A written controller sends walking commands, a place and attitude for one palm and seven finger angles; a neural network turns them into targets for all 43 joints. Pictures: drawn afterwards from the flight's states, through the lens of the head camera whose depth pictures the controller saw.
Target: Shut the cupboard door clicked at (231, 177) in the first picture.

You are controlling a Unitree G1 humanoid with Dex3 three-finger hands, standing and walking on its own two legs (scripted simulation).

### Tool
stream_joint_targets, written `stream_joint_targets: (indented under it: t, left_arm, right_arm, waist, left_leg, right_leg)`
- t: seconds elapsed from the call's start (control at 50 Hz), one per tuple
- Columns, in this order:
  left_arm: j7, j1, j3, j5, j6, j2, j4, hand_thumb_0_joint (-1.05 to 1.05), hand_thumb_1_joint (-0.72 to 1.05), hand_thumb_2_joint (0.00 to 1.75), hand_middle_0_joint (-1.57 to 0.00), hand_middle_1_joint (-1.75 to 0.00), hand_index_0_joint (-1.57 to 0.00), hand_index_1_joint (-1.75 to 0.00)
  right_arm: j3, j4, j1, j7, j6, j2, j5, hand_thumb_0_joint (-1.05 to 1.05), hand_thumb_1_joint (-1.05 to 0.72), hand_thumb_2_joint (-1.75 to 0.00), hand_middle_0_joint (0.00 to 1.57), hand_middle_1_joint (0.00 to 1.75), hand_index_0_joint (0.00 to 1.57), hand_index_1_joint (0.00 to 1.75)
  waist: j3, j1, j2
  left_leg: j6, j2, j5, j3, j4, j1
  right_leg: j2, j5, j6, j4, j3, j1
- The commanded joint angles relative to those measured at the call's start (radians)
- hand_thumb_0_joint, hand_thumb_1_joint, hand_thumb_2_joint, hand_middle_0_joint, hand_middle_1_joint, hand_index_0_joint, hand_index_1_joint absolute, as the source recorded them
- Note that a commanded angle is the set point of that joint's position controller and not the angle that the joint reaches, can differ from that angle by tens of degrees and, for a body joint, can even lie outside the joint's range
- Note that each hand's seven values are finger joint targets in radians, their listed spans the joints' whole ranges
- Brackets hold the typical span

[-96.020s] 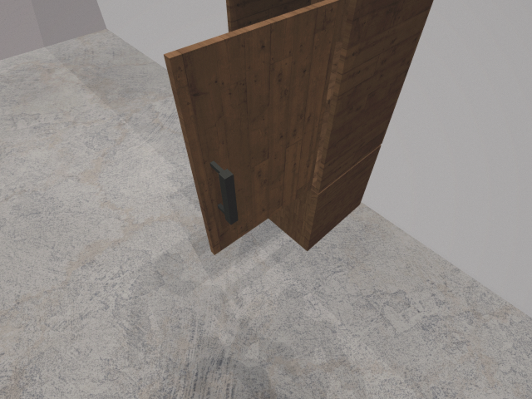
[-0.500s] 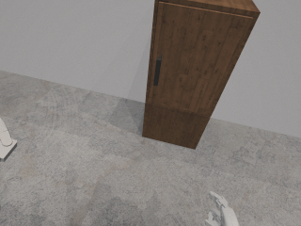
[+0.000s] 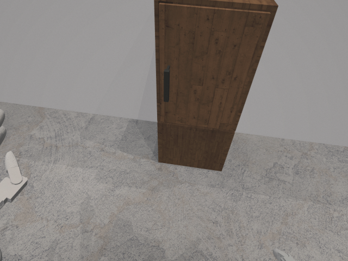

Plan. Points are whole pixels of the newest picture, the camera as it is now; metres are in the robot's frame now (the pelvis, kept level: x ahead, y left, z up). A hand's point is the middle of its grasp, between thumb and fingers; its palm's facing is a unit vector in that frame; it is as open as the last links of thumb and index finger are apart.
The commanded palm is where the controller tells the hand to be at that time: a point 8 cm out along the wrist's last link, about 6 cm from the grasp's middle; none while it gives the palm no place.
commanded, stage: stop stepping back and stand still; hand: left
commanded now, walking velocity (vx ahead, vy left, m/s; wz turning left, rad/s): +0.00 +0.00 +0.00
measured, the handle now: (167, 83) +0.88 +0.06 -0.06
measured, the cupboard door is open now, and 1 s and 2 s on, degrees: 0 0 0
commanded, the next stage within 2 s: let the arm hang, fingers relaxed in 0.28 s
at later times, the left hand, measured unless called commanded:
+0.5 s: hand (53, 218) +0.20 +0.27 +0.02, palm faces +0.17 -0.87 -0.46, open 7.4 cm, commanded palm none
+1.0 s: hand out of the picture -0.11 +0.23 -0.15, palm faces +0.03 -0.98 -0.22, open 7.3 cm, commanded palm none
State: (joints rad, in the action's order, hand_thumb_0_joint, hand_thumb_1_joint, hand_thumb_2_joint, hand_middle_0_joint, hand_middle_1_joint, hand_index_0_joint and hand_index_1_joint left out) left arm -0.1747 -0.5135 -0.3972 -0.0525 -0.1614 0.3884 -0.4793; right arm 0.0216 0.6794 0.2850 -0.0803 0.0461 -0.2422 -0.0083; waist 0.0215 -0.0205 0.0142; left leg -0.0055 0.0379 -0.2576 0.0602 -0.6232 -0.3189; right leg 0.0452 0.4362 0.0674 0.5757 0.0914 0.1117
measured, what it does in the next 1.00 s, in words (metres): shifts its weight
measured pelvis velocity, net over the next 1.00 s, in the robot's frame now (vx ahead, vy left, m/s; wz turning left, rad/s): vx -0.02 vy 0.04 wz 0.00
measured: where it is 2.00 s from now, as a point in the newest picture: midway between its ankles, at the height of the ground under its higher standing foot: outside the picture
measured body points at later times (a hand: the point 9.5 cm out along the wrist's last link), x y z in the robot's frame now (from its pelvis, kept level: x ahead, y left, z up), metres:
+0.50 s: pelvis -0.01 +0.02 +0.00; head -0.01 -0.01 +0.45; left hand +0.19 +0.31 +0.05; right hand +0.16 -0.24 -0.11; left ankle +0.04 +0.12 -0.72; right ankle -0.07 -0.07 -0.72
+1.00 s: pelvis -0.02 +0.04 +0.02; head +0.00 +0.04 +0.47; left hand -0.11 +0.28 -0.13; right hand -0.04 -0.18 -0.14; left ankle +0.04 +0.12 -0.72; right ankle -0.07 -0.07 -0.72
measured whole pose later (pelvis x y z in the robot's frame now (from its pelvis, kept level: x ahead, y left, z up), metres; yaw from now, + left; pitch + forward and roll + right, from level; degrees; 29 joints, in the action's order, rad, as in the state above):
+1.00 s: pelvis -0.02 +0.04 +0.02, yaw +0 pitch -2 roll -1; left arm -0.02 -0.40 -0.01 0.01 0.03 0.18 1.17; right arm 0.00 1.12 0.29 -0.03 -0.03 -0.16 0.01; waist -0.07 0.00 -0.01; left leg -0.07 -0.03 -0.12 0.09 -0.40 -0.26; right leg -0.01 0.29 0.01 0.39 0.08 0.07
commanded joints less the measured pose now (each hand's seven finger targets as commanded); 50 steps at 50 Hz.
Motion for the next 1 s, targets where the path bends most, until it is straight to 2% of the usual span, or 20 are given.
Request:
stream_joint_targets:
  t: [0.0, 0.02, 0.06, 0.12, 0.18, 0.26, 0.34, 0.36, 0.38, 0.42, 0.46, 0.48, 0.52, 0.58, 0.62, 0.7, 0.74, 0.76, 0.82, 0.98]
  left_arm:
    - [-0.015, 0.027, -0.171, 0.006, -0.092, 0.242, -0.225, 0.00, 0.90, 0.90, -0.20, -0.30, -0.20, -0.30]
    - [-0.013, 0.033, -0.181, 0.006, -0.103, 0.250, -0.239, 0.00, 0.90, 0.90, -0.20, -0.30, -0.20, -0.30]
    - [-0.009, -0.006, -0.190, 0.004, -0.109, 0.246, -0.223, 0.00, 0.90, 0.90, -0.20, -0.30, -0.20, -0.30]
    - [-0.008, -0.087, -0.186, -0.011, -0.100, 0.218, -0.178, 0.00, 0.90, 0.90, -0.20, -0.30, -0.20, -0.30]
    - [-0.007, -0.115, -0.178, -0.018, -0.083, 0.212, -0.153, 0.00, 0.90, 0.90, -0.20, -0.30, -0.20, -0.30]
    - [-0.006, -0.088, -0.188, -0.017, -0.071, 0.240, -0.161, 0.00, 0.90, 0.90, -0.20, -0.30, -0.20, -0.30]
    - [-0.003, -0.019, -0.143, -0.010, -0.060, 0.216, -0.158, 0.00, 0.90, 0.90, -0.20, -0.30, -0.20, -0.30]
    - [0.119, 0.073, 0.314, 0.039, 0.066, 0.018, 0.517, 0.00, 0.90, 0.90, -0.20, -0.30, -0.20, -0.30]
    - [0.154, 0.089, 0.293, 0.064, 0.151, 0.025, 0.558, 0.00, 0.90, 0.90, -0.20, -0.30, -0.20, -0.30]
    - [0.170, 0.138, 0.302, 0.069, 0.169, 0.014, 0.658, 0.00, 0.90, 0.90, -0.20, -0.30, -0.20, -0.30]
    - [0.172, 0.196, 0.319, 0.075, 0.163, 0.023, 0.784, 0.00, 0.90, 0.90, -0.20, -0.30, -0.20, -0.30]
    - [0.170, 0.215, 0.327, 0.072, 0.164, 0.018, 0.845, 0.00, 0.90, 0.90, -0.20, -0.30, -0.20, -0.30]
    - [0.162, 0.251, 0.343, 0.072, 0.168, 0.005, 0.979, 0.00, 0.90, 0.90, -0.20, -0.30, -0.20, -0.30]
    - [0.152, 0.262, 0.360, 0.065, 0.175, -0.013, 1.151, 0.00, 0.90, 0.90, -0.20, -0.30, -0.20, -0.30]
    - [0.152, 0.232, 0.365, 0.061, 0.176, -0.033, 1.266, 0.00, 0.90, 0.90, -0.20, -0.30, -0.20, -0.30]
    - [0.153, 0.175, 0.357, 0.061, 0.172, -0.076, 1.422, 0.00, 0.90, 0.90, -0.20, -0.30, -0.20, -0.30]
    - [0.155, 0.156, 0.363, 0.060, 0.170, -0.086, 1.479, 0.00, 0.90, 0.90, -0.20, -0.30, -0.20, -0.30]
    - [0.154, 0.150, 0.366, 0.061, 0.168, -0.089, 1.500, 0.00, 0.90, 0.90, -0.20, -0.30, -0.20, -0.30]
    - [0.153, 0.129, 0.373, 0.061, 0.166, -0.105, 1.556, 0.00, 0.90, 0.90, -0.20, -0.30, -0.20, -0.30]
    - [0.144, 0.066, 0.376, 0.065, 0.167, -0.130, 1.625, 0.00, 0.90, 0.90, -0.20, -0.30, -0.20, -0.30]
  right_arm:
    - [0.011, -0.195, -0.139, -0.009, 0.073, -0.079, 0.002, 0.00, -0.90, -0.90, 0.20, 0.30, 0.20, 0.30]
    - [0.011, -0.196, -0.140, -0.007, 0.076, -0.080, 0.005, 0.00, -0.90, -0.90, 0.20, 0.30, 0.20, 0.30]
    - [0.017, -0.195, -0.131, -0.003, 0.085, -0.086, -0.001, 0.00, -0.90, -0.90, 0.20, 0.30, 0.20, 0.30]
    - [0.018, -0.196, -0.112, 0.007, 0.074, -0.079, -0.009, 0.00, -0.90, -0.90, 0.20, 0.30, 0.20, 0.30]
    - [0.013, -0.203, -0.113, 0.009, 0.060, -0.073, -0.013, 0.00, -0.90, -0.90, 0.20, 0.30, 0.20, 0.30]
    - [0.008, -0.212, -0.132, -0.001, 0.047, -0.076, -0.012, 0.00, -0.90, -0.90, 0.20, 0.30, 0.20, 0.30]
    - [0.003, -0.212, -0.137, -0.007, 0.039, -0.072, -0.010, 0.00, -0.90, -0.90, 0.20, 0.30, 0.20, 0.30]
    - [0.027, -0.083, -0.240, 0.081, 0.109, -0.180, -0.026, 0.00, -0.90, -0.90, 0.20, 0.30, 0.20, 0.30]
    - [0.052, -0.040, -0.150, 0.087, 0.066, -0.239, -0.002, 0.00, -0.90, -0.90, 0.20, 0.30, 0.20, 0.30]
    - [0.027, -0.036, -0.133, 0.080, 0.016, -0.199, 0.007, 0.00, -0.90, -0.90, 0.20, 0.30, 0.20, 0.30]
    - [0.012, -0.024, -0.130, 0.079, -0.010, -0.173, 0.020, 0.00, -0.90, -0.90, 0.20, 0.30, 0.20, 0.30]
    - [0.006, -0.017, -0.132, 0.078, -0.022, -0.159, 0.023, 0.00, -0.90, -0.90, 0.20, 0.30, 0.20, 0.30]
    - [0.001, 0.025, -0.122, 0.078, -0.045, -0.132, 0.035, 0.00, -0.90, -0.90, 0.20, 0.30, 0.20, 0.30]
    - [-0.012, 0.101, -0.105, 0.076, -0.058, -0.123, 0.039, 0.00, -0.90, -0.90, 0.20, 0.30, 0.20, 0.30]
    - [-0.019, 0.154, -0.111, 0.068, -0.056, -0.119, 0.036, 0.00, -0.90, -0.90, 0.20, 0.30, 0.20, 0.30]
    - [-0.015, 0.244, -0.073, 0.052, -0.054, -0.081, 0.032, 0.00, -0.90, -0.90, 0.20, 0.30, 0.20, 0.30]
    - [-0.013, 0.283, -0.051, 0.049, -0.054, -0.074, 0.029, 0.00, -0.90, -0.90, 0.20, 0.30, 0.20, 0.30]
    - [-0.009, 0.297, -0.035, 0.046, -0.055, -0.078, 0.026, 0.00, -0.90, -0.90, 0.20, 0.30, 0.20, 0.30]
    - [-0.005, 0.347, -0.002, 0.042, -0.054, -0.075, 0.022, 0.00, -0.90, -0.90, 0.20, 0.30, 0.20, 0.30]
    - [0.004, 0.407, 0.032, 0.039, -0.056, -0.055, 0.021, 0.00, -0.90, -0.90, 0.20, 0.30, 0.20, 0.30]
  waist:
    - [0.036, 0.008, -0.198]
    - [0.047, 0.012, -0.193]
    - [0.067, 0.012, -0.135]
    - [0.150, 0.005, -0.042]
    - [0.174, 0.003, -0.009]
    - [0.167, 0.008, -0.025]
    - [0.122, 0.004, -0.022]
    - [0.032, -0.024, -0.020]
    - [0.061, -0.009, -0.032]
    - [0.021, 0.018, 0.029]
    - [0.007, 0.013, 0.163]
    - [-0.009, 0.011, 0.193]
    - [-0.031, 0.003, 0.170]
    - [-0.019, 0.001, -0.044]
    - [-0.029, 0.020, -0.133]
    - [-0.023, 0.024, -0.202]
    - [-0.020, 0.023, -0.182]
    - [-0.029, 0.021, -0.133]
    - [-0.059, 0.014, -0.067]
    - [-0.104, 0.017, -0.011]
  left_leg:
    - [-0.073, 0.132, 0.447, -0.198, 0.174, 0.140]
    - [-0.084, 0.151, 0.458, -0.228, 0.184, 0.110]
    - [-0.057, 0.133, 0.395, -0.184, 0.173, 0.069]
    - [-0.027, 0.081, 0.421, -0.074, 0.082, 0.079]
    - [-0.017, 0.063, 0.416, -0.040, 0.074, 0.073]
    - [-0.026, 0.065, 0.451, -0.040, 0.084, 0.117]
    - [-0.027, 0.064, 0.401, -0.051, 0.096, 0.129]
    - [-0.027, 0.095, 0.508, -0.075, -0.006, 0.115]
    - [-0.038, 0.098, 0.414, -0.082, 0.015, 0.101]
    - [-0.059, 0.100, 0.260, -0.116, 0.040, 0.022]
    - [-0.045, 0.063, 0.231, -0.114, 0.013, 0.019]
    - [-0.036, 0.039, 0.196, -0.104, -0.005, 0.020]
    - [-0.022, 0.020, 0.172, -0.092, -0.002, 0.045]
    - [-0.033, 0.058, 0.308, -0.142, 0.111, 0.103]
    - [-0.051, 0.076, 0.255, -0.181, 0.192, 0.068]
    - [-0.049, 0.073, 0.134, -0.178, 0.251, 0.084]
    - [-0.048, 0.072, 0.093, -0.178, 0.278, 0.104]
    - [-0.051, 0.077, 0.091, -0.183, 0.282, 0.116]
    - [-0.053, 0.082, 0.043, -0.182, 0.313, 0.130]
    - [-0.056, 0.082, -0.061, -0.184, 0.373, 0.122]
  right_leg:
    - [-0.083, -0.406, -0.070, -0.011, -0.084, 0.132]
    - [-0.070, -0.364, -0.075, -0.032, -0.088, 0.102]
    - [-0.080, -0.365, -0.066, -0.104, -0.105, 0.040]
    - [-0.143, -0.604, -0.059, -0.131, -0.163, -0.029]
    - [-0.171, -0.757, -0.060, -0.112, -0.166, -0.056]
    - [-0.155, -0.755, -0.082, -0.116, -0.146, -0.011]
    - [-0.146, -0.642, -0.080, -0.150, -0.143, 0.043]
    - [-0.187, -0.668, -0.036, -0.028, -0.058, 0.174]
    - [-0.189, -0.552, -0.034, -0.049, -0.114, 0.174]
    - [-0.168, -0.353, -0.023, -0.074, -0.105, 0.184]
    - [-0.192, -0.371, 0.006, -0.116, -0.144, 0.177]
    - [-0.223, -0.393, 0.027, -0.140, -0.163, 0.185]
    - [-0.244, -0.405, 0.048, -0.157, -0.171, 0.188]
    - [-0.181, -0.281, 0.006, -0.143, -0.129, 0.142]
    - [-0.150, -0.198, -0.016, -0.173, -0.124, 0.072]
    - [-0.149, -0.181, -0.005, -0.235, -0.126, 0.024]
    - [-0.146, -0.177, -0.004, -0.251, -0.123, 0.024]
    - [-0.142, -0.174, -0.003, -0.261, -0.117, 0.029]
    - [-0.139, -0.154, -0.007, -0.274, -0.114, 0.056]
    - [-0.133, -0.104, -0.011, -0.264, -0.106, 0.095]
